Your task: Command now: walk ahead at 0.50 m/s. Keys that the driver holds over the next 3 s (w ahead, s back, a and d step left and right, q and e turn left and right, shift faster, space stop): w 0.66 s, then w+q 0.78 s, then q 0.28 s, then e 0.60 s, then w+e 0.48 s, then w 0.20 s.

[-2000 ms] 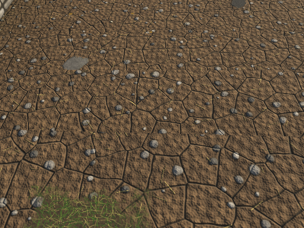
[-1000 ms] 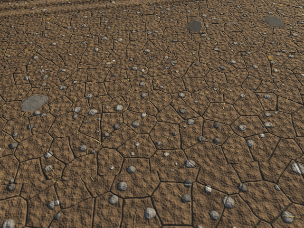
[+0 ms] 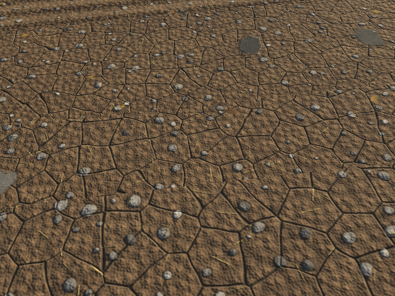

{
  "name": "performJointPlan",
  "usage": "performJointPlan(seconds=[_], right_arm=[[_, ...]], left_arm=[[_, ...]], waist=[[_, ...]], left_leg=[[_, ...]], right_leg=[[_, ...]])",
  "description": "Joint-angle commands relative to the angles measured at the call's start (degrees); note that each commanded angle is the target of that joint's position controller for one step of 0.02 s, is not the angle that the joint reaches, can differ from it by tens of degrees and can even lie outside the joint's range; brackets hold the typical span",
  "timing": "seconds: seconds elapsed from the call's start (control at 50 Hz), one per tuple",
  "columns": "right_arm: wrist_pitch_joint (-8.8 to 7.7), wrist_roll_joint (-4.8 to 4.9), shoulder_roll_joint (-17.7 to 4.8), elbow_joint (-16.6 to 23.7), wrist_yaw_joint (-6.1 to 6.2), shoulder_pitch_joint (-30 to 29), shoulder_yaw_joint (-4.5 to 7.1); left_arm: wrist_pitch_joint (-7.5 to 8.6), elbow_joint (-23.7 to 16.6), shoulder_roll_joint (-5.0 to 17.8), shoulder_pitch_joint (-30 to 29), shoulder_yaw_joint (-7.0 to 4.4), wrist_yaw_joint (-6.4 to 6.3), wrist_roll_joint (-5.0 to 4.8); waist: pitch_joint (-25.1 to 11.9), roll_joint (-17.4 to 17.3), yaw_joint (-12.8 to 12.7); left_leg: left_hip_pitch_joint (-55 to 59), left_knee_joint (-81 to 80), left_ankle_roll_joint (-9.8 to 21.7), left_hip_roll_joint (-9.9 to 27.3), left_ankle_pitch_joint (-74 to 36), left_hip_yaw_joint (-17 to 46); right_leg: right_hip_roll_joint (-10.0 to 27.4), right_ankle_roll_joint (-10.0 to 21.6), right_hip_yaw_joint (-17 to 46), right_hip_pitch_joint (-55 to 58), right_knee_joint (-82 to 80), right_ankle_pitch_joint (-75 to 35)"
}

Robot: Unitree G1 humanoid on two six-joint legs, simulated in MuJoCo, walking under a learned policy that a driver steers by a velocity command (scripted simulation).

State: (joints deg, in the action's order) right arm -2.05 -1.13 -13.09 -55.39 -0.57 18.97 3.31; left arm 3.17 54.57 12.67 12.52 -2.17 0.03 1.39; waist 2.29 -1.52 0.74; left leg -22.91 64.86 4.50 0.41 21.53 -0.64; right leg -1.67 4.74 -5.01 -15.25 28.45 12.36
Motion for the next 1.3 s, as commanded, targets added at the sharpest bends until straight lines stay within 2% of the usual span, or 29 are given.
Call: performJointPlan(seconds=[0.02,0.12,0.16,0.22,0.28,0.3,0.32,0.34,0.36,0.38,0.42,0.48,0.54,0.56,0.64,0.74,0.82,0.86,0.9,0.94,0.96,0.98,1.0,1.02,1.04,1.06,1.1,1.18,1.3], right_arm=[[1.16,-0.92,-2.88,1.24,-0.04,3.52,0.88],[1.53,-0.50,-2.19,6.48,-0.53,-10.96,0.44],[1.78,-0.78,-1.17,6.32,-0.61,-10.81,-0.41],[1.75,-1.13,-4.34,3.23,-0.35,-5.95,0.32],[0.81,-1.10,-3.91,7.12,-0.54,-13.62,-0.26],[0.42,-0.70,-4.13,5.60,-0.37,-9.11,-0.02],[-0.03,-1.17,-6.65,-1.36,-0.42,8.27,1.39],[-1.00,-1.44,-8.78,-1.11,-0.24,12.27,1.94],[-1.73,-1.41,-12.72,-0.50,-0.56,11.22,2.19],[-1.15,0.80,-12.91,-0.42,-0.60,10.59,2.41],[-1.56,0.56,-7.70,2.05,-0.82,1.69,1.01],[-2.73,0.58,-5.51,1.55,0.35,2.81,0.02],[-2.90,1.06,-7.77,-0.59,1.72,8.34,0.77],[-3.23,-0.51,-8.58,-1.31,1.60,10.24,1.01],[-5.30,0.14,-6.61,-2.69,2.19,9.19,0.21],[-4.70,-0.48,-4.59,-2.84,2.12,9.95,-1.09],[-3.06,-2.53,-5.97,-3.05,3.24,15.67,-0.91],[-2.35,-3.00,-5.72,-2.26,4.16,14.83,-0.93],[-1.40,-3.08,-5.44,-3.07,4.62,15.83,-1.13],[-0.31,-0.75,-6.08,-3.58,4.53,14.38,-0.34],[-0.47,1.20,-4.41,-3.07,4.00,12.77,0.36],[-0.72,4.95,-3.03,-2.41,4.85,26.25,0.11],[-0.67,3.91,-5.51,-2.57,5.16,21.36,-0.07],[-0.10,1.99,-5.04,-2.19,4.73,16.44,0.02],[0.42,0.51,-5.44,0.85,3.36,11.69,0.06],[0.93,-1.71,-7.09,2.21,2.33,4.50,0.97],[2.78,-1.16,-3.71,5.51,0.06,-1.47,0.75],[2.15,-0.73,0.16,6.75,-2.22,-3.17,-0.55],[2.90,-0.88,-1.93,11.61,-2.87,-17.65,-1.07]], left_arm=[[1.65,0.46,4.91,5.96,-1.09,-0.34,-0.16],[2.58,1.71,6.99,6.48,-1.34,-0.65,-1.81],[2.34,2.81,6.81,8.36,-1.34,-0.50,-1.33],[2.18,4.00,7.05,11.37,-1.57,-0.15,0.50],[0.81,4.44,7.88,11.69,-1.78,-0.98,0.26],[0.23,4.57,8.40,11.45,-2.01,-1.41,0.37],[0.05,3.58,8.16,7.65,-2.33,-1.03,0.89],[-0.08,2.61,7.31,8.61,-2.04,-0.69,-0.92],[0.09,2.22,1.49,14.52,-1.30,-0.55,0.61],[0.14,2.93,4.19,15.62,-2.04,-0.19,0.34],[-0.12,1.87,8.19,7.15,-3.57,0.01,-0.73],[-2.13,2.07,5.80,4.67,-3.58,0.56,-0.10],[-3.34,0.97,3.82,-0.64,-2.91,1.26,1.14],[-3.52,1.34,4.75,-0.75,-3.21,1.55,0.79],[-1.79,-3.19,5.54,-12.64,-3.33,1.72,0.13],[-1.66,-5.11,4.61,-14.99,-2.65,3.01,1.38],[-1.12,-9.94,4.94,-22.79,-1.79,2.72,0.54],[-0.04,-10.24,3.95,-21.00,-1.30,2.27,-0.73],[0.81,-6.68,5.65,-9.32,-1.89,1.24,-0.64],[0.65,0.08,9.24,11.39,-3.55,0.12,0.63],[0.48,2.41,12.87,18.42,-4.14,0.59,1.21],[1.34,2.38,12.78,18.78,-3.36,1.66,1.43],[1.07,-0.56,8.44,16.68,-2.85,2.41,0.04],[0.98,-0.87,6.89,15.00,-2.83,1.94,0.54],[1.76,-3.29,8.83,6.95,-2.87,0.59,1.33],[2.55,-4.24,6.71,4.98,-2.50,-0.42,1.01],[3.67,-1.90,7.10,3.78,-2.25,-0.77,0.57],[4.16,-1.82,4.14,3.75,-1.45,-0.66,-0.50],[1.75,-1.61,7.19,10.69,-2.43,-0.62,-0.47]], waist=[[0.04,5.70,0.71],[2.40,5.52,0.69],[-0.07,7.43,0.14],[-1.51,7.42,0.04],[5.08,4.84,-1.48],[3.46,4.90,-0.22],[-4.37,4.33,6.78],[-6.60,-1.73,8.69],[-7.25,-13.54,2.02],[-6.54,-13.33,3.05],[2.48,-1.66,0.38],[3.07,-1.66,-1.44],[1.84,-0.28,-0.49],[1.03,-1.44,0.17],[6.62,-2.95,0.83],[5.05,-1.62,2.48],[7.78,0.05,7.74],[7.70,0.73,7.94],[3.07,2.95,4.25],[-4.84,5.65,-6.21],[-8.27,11.98,-8.28],[-19.44,16.55,0.20],[-21.04,13.16,-4.42],[-17.32,8.77,-5.11],[-17.07,11.33,-2.23],[-12.28,6.68,-2.29],[0.27,4.64,1.83],[-1.49,8.70,3.57],[1.86,3.63,-1.47]], left_leg=[[-8.40,-1.61,-1.10,2.93,-4.30,2.59],[-5.20,-21.21,-2.92,2.04,-17.93,-0.32],[0.39,-21.09,-2.62,0.65,-20.09,-2.80],[0.16,-11.78,-0.85,1.59,-23.15,-2.07],[-3.23,-26.87,-0.09,1.04,-0.92,-2.20],[1.27,-30.03,0.43,-0.74,-0.31,-3.51],[17.47,-23.48,2.23,-1.08,-14.30,-3.86],[23.31,-42.89,4.40,3.64,-2.24,6.45],[32.68,-42.05,7.32,19.22,-17.57,26.12],[33.17,-47.22,14.21,20.75,-16.33,37.32],[21.40,-48.81,13.48,17.93,-17.68,25.09],[18.18,-51.74,9.39,13.08,-28.19,15.44],[21.88,-51.21,7.78,10.93,-40.85,9.49],[24.69,-49.56,7.76,10.62,-38.40,8.22],[20.62,-51.57,5.68,6.90,-19.45,6.57],[14.12,-40.74,7.45,7.02,-13.54,9.78],[20.56,-30.83,7.33,6.96,-13.92,13.99],[20.70,-24.90,5.90,4.69,-15.46,13.75],[22.34,-9.97,5.56,1.32,-21.50,13.22],[10.54,20.61,4.12,-2.15,-15.03,9.60],[-5.75,42.34,2.24,-10.48,26.75,6.00],[-20.42,48.23,1.33,-6.25,29.40,8.95],[-29.34,41.59,2.10,-1.68,21.46,7.72],[-30.31,42.22,1.45,-0.46,17.10,5.16],[-28.53,35.82,0.32,1.23,5.62,3.22],[-25.30,32.73,0.20,3.53,-1.16,3.45],[-15.37,12.37,-2.75,5.87,-6.73,4.97],[-8.44,-7.46,-0.77,5.20,-20.65,2.41],[-10.19,-21.41,3.16,3.01,-15.87,-3.89]], right_leg=[[14.70,7.01,16.47,6.90,-16.36,-14.77],[10.21,5.28,7.69,3.00,-19.20,-22.02],[9.36,5.34,4.84,2.37,-18.43,-25.66],[13.77,7.14,6.32,7.17,-13.66,-26.17],[15.22,7.15,9.22,12.21,-12.43,-25.73],[15.00,7.03,8.96,13.59,-8.39,-31.01],[13.86,6.33,5.43,8.18,6.00,-39.81],[8.03,4.08,2.44,2.27,21.59,-27.95],[0.25,2.59,3.15,-11.48,37.43,18.98],[-3.01,2.45,9.06,-22.92,42.96,20.77],[3.36,1.61,10.84,-23.38,41.37,11.40],[5.18,-1.50,9.90,-19.13,34.24,4.89],[4.71,-3.53,6.03,-21.78,30.89,-1.33],[4.91,-2.95,5.75,-24.36,31.76,-5.49],[4.76,-3.12,6.23,-27.54,13.16,-20.66],[5.61,-1.37,4.66,-20.63,9.21,-38.09],[5.82,-2.14,4.76,-26.19,2.69,-34.97],[6.12,-3.28,5.57,-18.69,-6.50,-36.85],[6.34,-3.25,5.97,-6.09,-13.83,-40.82],[9.50,-3.14,5.98,20.15,-19.72,-51.42],[15.45,-1.48,9.21,34.77,-7.96,-69.16],[26.59,0.04,15.07,54.54,15.43,-91.59],[27.68,2.42,17.91,54.29,11.52,-70.42],[25.84,3.98,17.43,44.01,6.00,-49.94],[28.24,8.60,24.58,31.60,-4.29,-12.35],[27.43,8.40,24.33,20.08,-8.92,-7.60],[23.30,7.39,17.05,-1.91,-15.06,-13.53],[17.66,5.30,4.30,-3.62,-13.85,-26.64],[19.38,3.42,-0.41,9.66,-15.34,-20.71]])
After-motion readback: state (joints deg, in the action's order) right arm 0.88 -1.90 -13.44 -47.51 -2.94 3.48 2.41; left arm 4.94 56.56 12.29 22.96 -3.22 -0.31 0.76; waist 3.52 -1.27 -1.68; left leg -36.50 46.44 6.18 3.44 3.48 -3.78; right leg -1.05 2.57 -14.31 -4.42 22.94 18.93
